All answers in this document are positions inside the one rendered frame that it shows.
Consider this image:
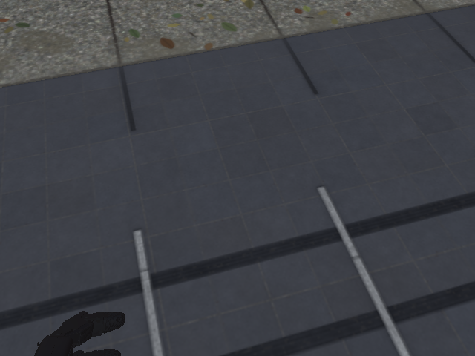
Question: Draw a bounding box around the left robot hand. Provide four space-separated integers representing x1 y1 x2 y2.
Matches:
34 311 125 356

